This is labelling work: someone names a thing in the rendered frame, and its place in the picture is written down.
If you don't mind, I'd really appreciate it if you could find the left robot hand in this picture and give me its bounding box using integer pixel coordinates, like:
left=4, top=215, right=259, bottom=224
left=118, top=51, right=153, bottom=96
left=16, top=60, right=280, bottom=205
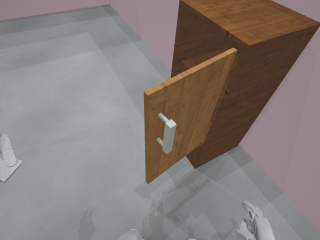
left=0, top=108, right=22, bottom=183

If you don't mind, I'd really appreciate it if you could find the right robot hand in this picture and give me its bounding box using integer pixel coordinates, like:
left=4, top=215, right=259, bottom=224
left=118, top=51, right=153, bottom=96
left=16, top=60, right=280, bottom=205
left=236, top=200, right=275, bottom=240

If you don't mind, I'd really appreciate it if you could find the cupboard door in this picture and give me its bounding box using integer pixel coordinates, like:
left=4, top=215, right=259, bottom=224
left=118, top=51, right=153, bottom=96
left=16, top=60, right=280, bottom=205
left=143, top=48, right=238, bottom=184

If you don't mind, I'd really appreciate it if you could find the handle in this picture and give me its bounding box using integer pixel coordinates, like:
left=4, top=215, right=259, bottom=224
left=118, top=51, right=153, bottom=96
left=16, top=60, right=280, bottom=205
left=156, top=113, right=177, bottom=154

